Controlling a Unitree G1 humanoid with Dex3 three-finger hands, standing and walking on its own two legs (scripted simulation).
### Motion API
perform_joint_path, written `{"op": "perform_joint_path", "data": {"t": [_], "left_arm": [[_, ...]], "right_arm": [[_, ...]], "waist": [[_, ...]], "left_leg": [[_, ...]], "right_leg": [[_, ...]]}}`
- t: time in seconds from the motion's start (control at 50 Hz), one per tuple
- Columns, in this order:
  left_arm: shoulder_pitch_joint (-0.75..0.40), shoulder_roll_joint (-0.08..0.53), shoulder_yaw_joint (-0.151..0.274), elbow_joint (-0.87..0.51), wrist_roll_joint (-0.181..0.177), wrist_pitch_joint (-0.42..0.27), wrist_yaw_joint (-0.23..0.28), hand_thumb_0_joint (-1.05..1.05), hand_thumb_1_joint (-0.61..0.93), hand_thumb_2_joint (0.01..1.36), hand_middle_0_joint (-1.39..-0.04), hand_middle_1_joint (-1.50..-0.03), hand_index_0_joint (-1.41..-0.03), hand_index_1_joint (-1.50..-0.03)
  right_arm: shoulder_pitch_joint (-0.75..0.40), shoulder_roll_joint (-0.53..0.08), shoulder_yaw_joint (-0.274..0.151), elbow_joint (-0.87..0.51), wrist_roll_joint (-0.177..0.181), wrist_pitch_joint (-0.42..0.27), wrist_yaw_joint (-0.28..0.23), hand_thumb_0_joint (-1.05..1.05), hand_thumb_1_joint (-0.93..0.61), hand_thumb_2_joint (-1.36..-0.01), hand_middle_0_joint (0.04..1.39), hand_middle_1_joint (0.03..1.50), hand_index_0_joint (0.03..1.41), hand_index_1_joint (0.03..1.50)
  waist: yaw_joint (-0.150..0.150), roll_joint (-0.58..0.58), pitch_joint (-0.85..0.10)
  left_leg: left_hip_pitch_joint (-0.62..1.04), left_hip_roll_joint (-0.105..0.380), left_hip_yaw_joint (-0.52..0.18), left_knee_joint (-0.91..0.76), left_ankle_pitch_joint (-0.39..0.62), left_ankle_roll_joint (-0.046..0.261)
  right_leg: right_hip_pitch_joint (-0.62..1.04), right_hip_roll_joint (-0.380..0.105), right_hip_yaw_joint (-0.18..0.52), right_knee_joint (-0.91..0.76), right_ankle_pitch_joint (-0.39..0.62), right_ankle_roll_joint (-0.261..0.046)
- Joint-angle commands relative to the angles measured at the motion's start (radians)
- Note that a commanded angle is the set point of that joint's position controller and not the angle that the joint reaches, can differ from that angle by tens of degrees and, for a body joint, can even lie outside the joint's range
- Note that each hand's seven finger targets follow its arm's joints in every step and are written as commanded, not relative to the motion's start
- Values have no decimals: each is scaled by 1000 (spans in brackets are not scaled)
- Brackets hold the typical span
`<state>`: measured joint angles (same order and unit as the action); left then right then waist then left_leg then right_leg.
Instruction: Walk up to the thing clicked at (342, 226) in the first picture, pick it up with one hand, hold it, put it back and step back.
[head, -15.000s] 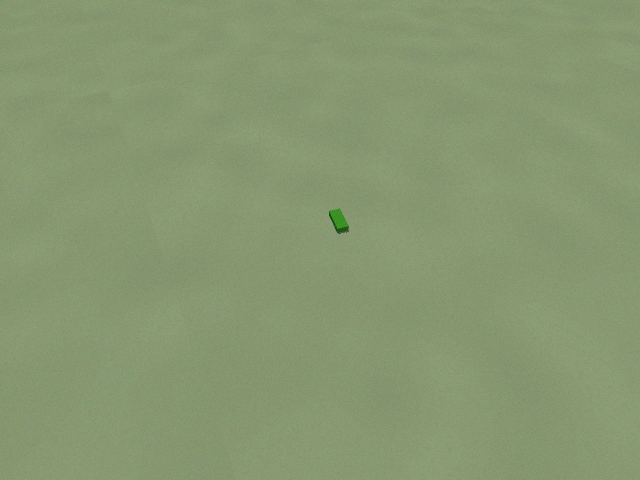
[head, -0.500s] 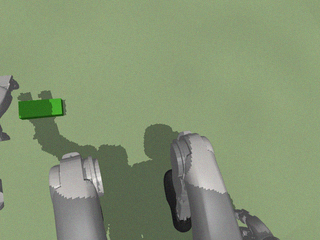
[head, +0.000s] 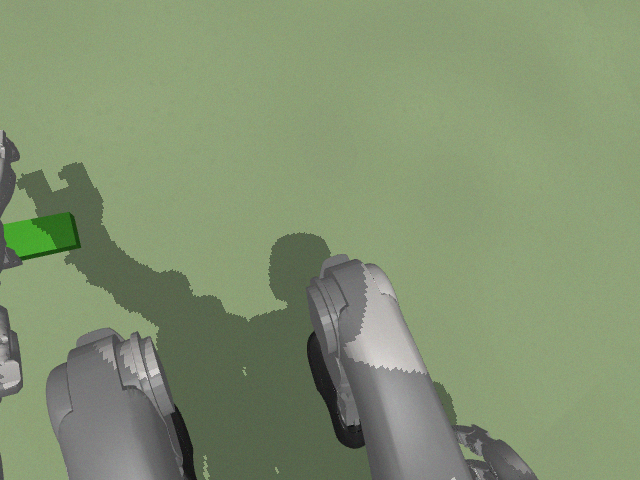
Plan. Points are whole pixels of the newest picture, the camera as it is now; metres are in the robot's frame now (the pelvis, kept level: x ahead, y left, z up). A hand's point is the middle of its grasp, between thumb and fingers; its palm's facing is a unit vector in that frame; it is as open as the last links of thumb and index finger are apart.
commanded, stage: approach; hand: left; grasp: from above
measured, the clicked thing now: (30, 239) +0.48 +0.28 -0.31
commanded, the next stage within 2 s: rest palm in 0.52 s
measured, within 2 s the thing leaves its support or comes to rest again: neither
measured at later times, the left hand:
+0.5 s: hand out of the picture +0.48 +0.29 -0.18, palm faces -0.40 -0.05 -0.92, open 13.1 cm
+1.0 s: hand (6, 245) +0.45 +0.28 -0.23, palm faces -0.46 -0.08 -0.88, open 13.8 cm
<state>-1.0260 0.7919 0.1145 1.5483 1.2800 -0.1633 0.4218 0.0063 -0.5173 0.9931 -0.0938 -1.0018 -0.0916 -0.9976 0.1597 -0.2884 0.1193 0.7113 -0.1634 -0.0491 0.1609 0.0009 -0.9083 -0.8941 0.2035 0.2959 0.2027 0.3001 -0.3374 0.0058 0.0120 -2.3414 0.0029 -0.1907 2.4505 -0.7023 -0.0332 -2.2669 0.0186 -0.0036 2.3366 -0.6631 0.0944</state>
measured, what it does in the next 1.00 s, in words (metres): stands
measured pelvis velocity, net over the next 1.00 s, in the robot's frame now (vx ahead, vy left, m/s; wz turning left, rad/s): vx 0.00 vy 0.00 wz -0.03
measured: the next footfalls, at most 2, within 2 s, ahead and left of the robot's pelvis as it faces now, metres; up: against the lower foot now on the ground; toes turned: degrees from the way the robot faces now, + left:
none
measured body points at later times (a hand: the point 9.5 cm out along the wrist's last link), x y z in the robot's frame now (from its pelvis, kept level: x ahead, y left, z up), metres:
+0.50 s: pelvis +0.00 +0.01 +0.00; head +0.24 +0.10 +0.36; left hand +0.49 +0.29 -0.13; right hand +0.06 -0.28 -0.08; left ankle +0.07 +0.13 -0.29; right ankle +0.11 -0.14 -0.29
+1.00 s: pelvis +0.00 +0.00 -0.02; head +0.26 +0.10 +0.34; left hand +0.47 +0.29 -0.18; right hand +0.03 -0.27 -0.09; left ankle +0.07 +0.13 -0.29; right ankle +0.11 -0.15 -0.29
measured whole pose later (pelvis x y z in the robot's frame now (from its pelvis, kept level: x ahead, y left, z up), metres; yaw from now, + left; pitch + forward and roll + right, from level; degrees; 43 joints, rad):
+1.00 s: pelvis +0.00 +0.00 -0.02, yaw -2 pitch +30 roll -11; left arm -1.02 0.91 0.11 1.69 1.40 -0.35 0.58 0.00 -0.44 0.94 -0.13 -0.97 -0.13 -0.97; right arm 0.13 -0.30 0.18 0.72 -0.26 -0.10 0.20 0.00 -0.90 -0.90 0.20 0.30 0.20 0.30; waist -0.35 -0.08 0.07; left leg -2.35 -0.01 -0.24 2.53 -0.71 -0.05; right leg -2.27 0.03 -0.03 2.38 -0.66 0.08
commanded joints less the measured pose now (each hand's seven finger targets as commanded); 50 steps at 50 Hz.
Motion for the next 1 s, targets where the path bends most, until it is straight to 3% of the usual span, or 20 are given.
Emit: {"op": "perform_joint_path", "data": {"t": [0.0,0.06,0.08,0.12,0.18,0.22,0.26,0.32,0.34,0.4,0.46,0.52,0.58,0.64,0.68,0.72,0.74,0.8,0.86,0.98], "left_arm": [[-199,304,30,-181,-40,-48,-14,0,-519,970,-91,-1002,-98,-993],[-253,296,27,-290,-34,-106,-26,0,-509,974,-108,-989,-111,-984],[-225,267,21,-290,-35,-118,-27,0,-504,967,-115,-975,-117,-971],[-260,196,-24,-353,-37,-147,-22,0,-472,958,-137,-964,-140,-959],[-275,180,-42,-323,-22,-159,3,0,-468,986,-130,-974,-132,-970],[-312,153,-73,-242,13,-156,23,0,-448,1037,-149,-1010,-148,-1010],[-363,205,-43,-206,35,-152,62,0,-403,1031,-169,-1020,-173,-1015],[-341,223,-33,-105,84,-125,97,0,-372,1025,-184,-1033,-192,-1023],[-351,273,-2,-104,87,-118,109,0,-366,990,-174,-1038,-190,-1020],[-295,286,14,-56,97,-80,121,0,-396,1000,-162,-1034,-172,-1022],[-297,292,18,-75,80,-52,113,0,-396,946,-148,-1025,-167,-1003],[-324,233,-14,-62,58,-42,78,0,-386,926,-154,-1016,-176,-992],[-265,279,19,-97,32,-46,52,0,-349,938,-193,-997,-210,-978],[-281,271,12,-173,20,-73,24,0,-438,906,-111,-984,-128,-966],[-280,229,-9,-130,12,-92,16,0,-450,913,-98,-995,-116,-975],[-290,262,1,-108,20,-120,27,0,-471,941,-106,-973,-112,-965],[-277,283,15,-82,31,-136,39,0,-472,946,-109,-966,-113,-961],[-280,262,-12,-38,46,-175,73,0,-450,939,-129,-958,-133,-953],[-294,326,12,3,75,-201,138,0,-454,938,-102,-977,-112,-965],[-289,326,8,54,122,-168,262,0,-481,962,-82,-978,-87,-971]], "right_arm": [[171,-262,-89,-22,6,-2,-16,0,-909,-896,200,300,200,300],[211,-263,-99,-6,-5,2,-13,0,-909,-897,200,300,200,300],[219,-267,-108,3,-6,4,-14,0,-909,-897,200,300,200,300],[223,-267,-124,2,-6,7,-14,0,-906,-896,200,300,200,300],[228,-267,-132,19,-4,11,-17,0,-904,-895,200,300,200,300],[227,-264,-125,31,-8,10,-18,0,-906,-896,200,300,200,300],[226,-273,-115,37,-11,9,-20,0,-903,-895,200,300,200,300],[211,-277,-100,35,-24,1,-15,0,-904,-895,200,300,200,300],[199,-282,-97,29,-24,1,-15,0,-904,-895,200,300,200,300],[171,-279,-88,11,-28,-6,-9,0,-906,-897,200,300,200,300],[155,-283,-90,-5,-25,-9,-6,0,-905,-896,200,300,200,300],[175,-284,-90,0,-31,-20,2,0,-905,-896,200,300,200,300],[167,-286,-96,-13,-26,-25,5,0,-905,-896,200,300,200,300],[185,-283,-96,-9,-28,-21,9,0,-901,-900,199,300,200,300],[197,-279,-92,-3,-32,-22,14,0,-900,-899,199,300,200,300],[193,-292,-83,-9,-35,-22,11,0,-900,-899,200,300,200,300],[203,-292,-79,5,-42,-21,10,0,-898,-899,200,300,200,300],[199,-288,-54,14,-58,-30,13,0,-899,-899,200,300,200,300],[182,-303,-38,14,-74,-42,17,0,-895,-897,200,300,200,300],[143,-316,-21,30,-119,-78,36,0,-892,-897,200,300,200,300]], "waist": [[48,284,-710],[31,310,-725],[35,320,-721],[10,346,-729],[9,327,-696],[-13,307,-656],[-12,322,-632],[-10,335,-623],[7,355,-636],[28,368,-649],[30,396,-685],[-24,351,-629],[22,343,-652],[14,352,-684],[-8,334,-642],[-19,296,-601],[-23,284,-603],[-29,286,-590],[-33,302,-571],[-53,369,-576]], "left_leg": [[468,-21,140,-242,194,61],[489,-21,139,-227,196,56],[518,-21,138,-230,202,51],[544,-15,133,-236,179,47],[544,-15,131,-240,167,45],[537,-12,127,-231,164,46],[536,-14,121,-244,167,44],[566,-14,121,-243,195,44],[562,-16,121,-254,196,43],[558,-19,128,-261,189,46],[564,-21,124,-269,200,45],[534,-19,113,-248,190,50],[516,-23,121,-246,185,50],[525,-24,119,-242,209,49],[509,-21,110,-242,183,47],[472,-21,107,-222,153,52],[462,-20,110,-212,150,53],[480,-20,112,-198,152,52],[466,-14,107,-199,132,50],[525,-5,106,-172,185,37]], "right_leg": [[405,19,-154,-200,220,-115],[407,17,-155,-214,225,-115],[387,13,-159,-214,225,-116],[356,14,-166,-220,210,-115],[321,15,-169,-226,199,-115],[287,18,-175,-220,199,-117],[260,15,-185,-206,197,-116],[245,15,-193,-187,221,-112],[249,15,-192,-183,218,-115],[262,14,-188,-178,215,-117],[266,11,-186,-164,224,-117],[250,13,-188,-165,225,-113],[283,13,-177,-174,212,-118],[314,13,-177,-173,231,-115],[280,14,-184,-172,206,-115],[280,18,-187,-179,184,-115],[304,21,-186,-183,184,-114],[308,24,-188,-182,191,-106],[295,30,-206,-170,174,-108],[294,38,-218,-134,233,-103]]}}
